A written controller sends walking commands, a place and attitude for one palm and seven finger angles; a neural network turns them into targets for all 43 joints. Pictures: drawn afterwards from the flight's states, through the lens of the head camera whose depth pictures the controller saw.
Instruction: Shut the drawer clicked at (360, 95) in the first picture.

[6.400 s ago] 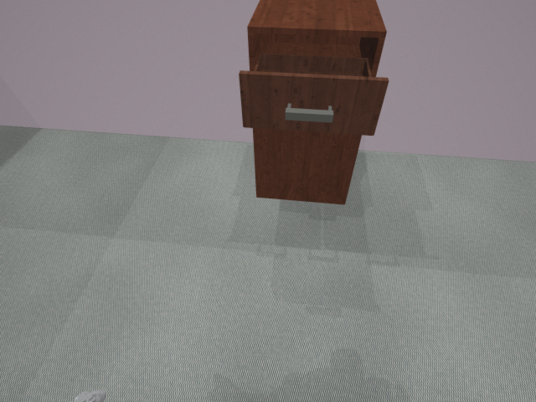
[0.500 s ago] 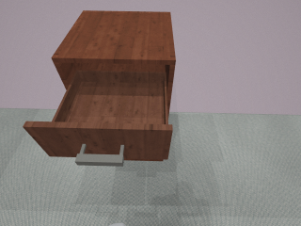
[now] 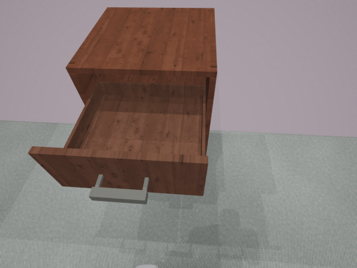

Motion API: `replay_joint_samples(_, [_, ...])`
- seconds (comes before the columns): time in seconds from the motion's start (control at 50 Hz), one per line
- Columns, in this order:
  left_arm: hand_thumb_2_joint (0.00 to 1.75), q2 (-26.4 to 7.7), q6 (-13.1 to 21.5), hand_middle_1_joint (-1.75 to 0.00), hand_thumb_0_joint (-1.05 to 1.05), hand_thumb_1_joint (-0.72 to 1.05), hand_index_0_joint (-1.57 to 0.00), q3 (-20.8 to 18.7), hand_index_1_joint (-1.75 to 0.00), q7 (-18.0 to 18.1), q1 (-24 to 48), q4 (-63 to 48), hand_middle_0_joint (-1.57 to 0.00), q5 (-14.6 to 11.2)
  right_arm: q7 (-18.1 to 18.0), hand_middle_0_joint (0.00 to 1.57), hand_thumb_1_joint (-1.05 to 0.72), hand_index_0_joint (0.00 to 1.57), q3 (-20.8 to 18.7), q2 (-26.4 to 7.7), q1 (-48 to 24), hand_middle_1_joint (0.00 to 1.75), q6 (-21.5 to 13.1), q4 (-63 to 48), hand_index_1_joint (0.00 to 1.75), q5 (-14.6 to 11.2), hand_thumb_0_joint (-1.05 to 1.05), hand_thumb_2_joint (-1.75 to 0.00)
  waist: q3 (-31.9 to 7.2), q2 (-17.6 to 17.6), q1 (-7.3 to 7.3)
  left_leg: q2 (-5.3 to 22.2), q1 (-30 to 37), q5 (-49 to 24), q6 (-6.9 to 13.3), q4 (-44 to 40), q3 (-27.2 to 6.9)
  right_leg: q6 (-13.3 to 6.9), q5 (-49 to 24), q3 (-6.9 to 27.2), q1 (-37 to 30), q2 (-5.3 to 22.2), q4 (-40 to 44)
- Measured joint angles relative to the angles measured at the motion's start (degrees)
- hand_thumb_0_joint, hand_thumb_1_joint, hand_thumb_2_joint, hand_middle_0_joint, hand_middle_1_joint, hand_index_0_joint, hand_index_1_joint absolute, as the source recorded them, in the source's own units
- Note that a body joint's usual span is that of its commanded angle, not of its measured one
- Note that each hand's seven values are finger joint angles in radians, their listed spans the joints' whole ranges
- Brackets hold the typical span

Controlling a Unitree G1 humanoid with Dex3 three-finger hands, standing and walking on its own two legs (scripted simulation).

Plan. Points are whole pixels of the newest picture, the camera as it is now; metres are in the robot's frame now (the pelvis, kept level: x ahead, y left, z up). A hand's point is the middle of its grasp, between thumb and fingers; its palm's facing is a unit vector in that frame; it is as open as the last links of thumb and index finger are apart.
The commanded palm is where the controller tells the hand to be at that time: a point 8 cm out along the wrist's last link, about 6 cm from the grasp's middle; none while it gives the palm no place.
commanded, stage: come to a stop and stand still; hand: left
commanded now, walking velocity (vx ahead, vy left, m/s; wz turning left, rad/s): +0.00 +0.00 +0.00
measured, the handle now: (121, 187) +0.30 +0.18 -0.03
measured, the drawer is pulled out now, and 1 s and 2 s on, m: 0.30 0.30 0.30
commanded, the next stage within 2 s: look again from close up in 0.82 s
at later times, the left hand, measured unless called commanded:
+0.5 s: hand out of the picture +0.00 +0.23 -0.16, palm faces +0.02 -0.97 -0.26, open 7.4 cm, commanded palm none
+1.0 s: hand out of the picture -0.09 +0.21 -0.17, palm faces +0.07 -0.98 -0.17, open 7.4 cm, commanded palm none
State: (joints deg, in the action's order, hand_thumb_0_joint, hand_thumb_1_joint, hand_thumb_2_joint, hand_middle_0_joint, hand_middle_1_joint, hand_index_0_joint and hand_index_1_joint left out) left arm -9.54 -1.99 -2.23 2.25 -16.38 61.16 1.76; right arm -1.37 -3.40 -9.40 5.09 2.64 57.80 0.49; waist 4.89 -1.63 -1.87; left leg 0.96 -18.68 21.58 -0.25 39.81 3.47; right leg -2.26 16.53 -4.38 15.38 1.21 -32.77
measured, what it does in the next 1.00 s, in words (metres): steps on the spot: left foot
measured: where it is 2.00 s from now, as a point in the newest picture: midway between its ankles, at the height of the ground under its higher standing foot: outside the picture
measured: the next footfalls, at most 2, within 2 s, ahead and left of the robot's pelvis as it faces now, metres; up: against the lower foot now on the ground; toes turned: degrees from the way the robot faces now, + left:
left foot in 0.16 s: +0.01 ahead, +0.12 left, +0.00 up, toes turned +4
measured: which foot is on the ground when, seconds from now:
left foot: up 0.00-0.14, down 0.16-1.00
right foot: down 0.00-1.00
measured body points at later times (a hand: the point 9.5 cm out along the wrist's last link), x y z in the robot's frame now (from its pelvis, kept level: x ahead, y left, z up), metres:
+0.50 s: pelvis -0.07 +0.04 +0.00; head -0.09 +0.03 +0.45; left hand +0.00 +0.28 -0.14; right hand -0.05 -0.19 -0.16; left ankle -0.05 +0.13 -0.73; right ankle +0.01 -0.10 -0.73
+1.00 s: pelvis -0.07 +0.04 +0.00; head -0.08 +0.05 +0.45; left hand -0.09 +0.26 -0.16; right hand -0.05 -0.18 -0.15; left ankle -0.05 +0.13 -0.73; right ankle +0.01 -0.09 -0.73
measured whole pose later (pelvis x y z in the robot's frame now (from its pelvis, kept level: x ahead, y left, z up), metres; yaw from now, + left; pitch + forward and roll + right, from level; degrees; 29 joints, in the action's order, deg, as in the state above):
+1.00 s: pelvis -0.07 +0.04 +0.00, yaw +1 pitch -2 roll +0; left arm -7.2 -1.5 -0.9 2.0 -22.6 57.5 1.4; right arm -0.6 -1.3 -9.0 16.8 1.1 58.9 1.0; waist 0.0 0.5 0.2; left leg -2.6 -14.5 15.2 3.3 31.2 2.7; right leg 0.4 11.6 3.2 19.5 0.2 -30.1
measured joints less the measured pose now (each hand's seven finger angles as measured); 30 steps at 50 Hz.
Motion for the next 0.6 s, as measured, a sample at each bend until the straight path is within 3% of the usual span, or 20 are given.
replay_joint_samples(0.06, [0.90, 0.3, 0.1, -0.30, 0.00, 0.91, -0.20, -0.1, -0.30, 0.0, 0.9, -0.3, -0.20, 0.2, -0.1, 0.20, -0.91, 0.20, -0.4, -0.8, 0.9, 0.30, 0.3, 0.7, 0.30, -0.1, 0.00, -0.90, -0.3, 0.0, 0.07, -0.7, -0.8, 4.9, -0.4, 7.4, -2.0, -0.2, -1.1, -0.2, 0.3, 0.1, 1.0])
replay_joint_samples(0.1, [0.90, 0.3, 0.4, -0.30, 0.00, 0.91, -0.20, 0.1, -0.30, 0.4, 1.4, -0.9, -0.20, 0.4, 0.0, 0.20, -0.91, 0.20, -0.1, -1.1, 1.9, 0.30, 0.2, 0.8, 0.30, -0.3, 0.00, -0.90, -0.8, 0.6, 0.10, -0.9, 0.8, 6.3, -0.9, 6.1, -2.0, 0.1, -2.0, 0.1, 1.0, 0.3, 1.5])
replay_joint_samples(0.16, [0.90, -0.2, 0.5, -0.30, 0.00, 0.91, -0.20, 0.5, -0.30, 1.6, 0.9, -3.5, -0.20, 0.0, 0.2, 0.20, -0.91, 0.20, 0.3, -1.4, 4.2, 0.30, -1.0, -1.3, 0.30, -0.7, 0.00, -0.90, -1.8, 2.2, 1.29, -1.5, 6.0, -2.9, -0.6, -5.4, -0.7, 0.9, -1.7, 1.0, 3.3, 1.3, -1.8])
replay_joint_samples(0.18, [0.90, -0.2, 0.3, -0.30, 0.00, 0.91, -0.20, 0.7, -0.30, 1.6, 1.0, -4.2, -0.20, -0.2, 0.1, 0.20, -0.91, 0.20, 0.3, -1.8, 5.2, 0.30, -1.4, -2.0, 0.30, -0.5, 0.00, -0.90, -2.3, 1.6, 1.89, -1.2, 7.0, -2.8, -0.1, -7.4, -1.0, 1.2, -0.9, 0.5, 4.0, 1.1, -3.1])
replay_joint_samples(0.24, [0.90, -0.9, -0.1, -0.30, 0.00, 0.91, -0.20, 0.7, -0.30, 1.4, 2.5, -5.4, -0.20, -0.3, 0.1, 0.20, -0.91, 0.20, 0.5, -1.7, 6.6, 0.30, -0.9, -2.3, 0.30, 0.0, 0.00, -0.90, -2.4, 2.8, 1.94, -1.6, 6.8, -0.9, 1.2, -5.1, -0.3, 2.2, -1.5, 1.1, 3.5, 1.6, -3.8])
replay_joint_samples(0.36, [0.90, -1.7, -0.5, -0.30, 0.00, 0.91, -0.20, 1.2, -0.30, 0.1, 2.8, -8.5, -0.20, -0.2, 1.2, 0.20, -0.91, 0.20, 2.0, -1.2, 10.8, 0.30, -0.9, -3.4, 0.30, 0.9, 0.00, -0.90, -4.7, 2.2, 2.98, -1.6, 6.3, -3.2, 2.3, -6.3, 0.3, 1.8, -2.5, 2.0, 3.2, 1.1, -0.8])
replay_joint_samples(0.6, [0.90, -1.1, -0.2, -0.30, 0.00, 0.91, -0.20, 0.6, -0.30, -0.3, -2.2, -8.1, -0.20, -0.4, 1.6, 0.20, -0.91, 0.20, 2.8, -0.2, 14.4, 0.30, -0.6, -1.4, 0.30, 1.1, 0.00, -0.90, -4.9, 0.7, 3.09, -2.6, 5.1, -6.6, 3.0, -9.1, 0.3, 2.0, -2.8, 3.8, 4.2, 0.8, 1.7])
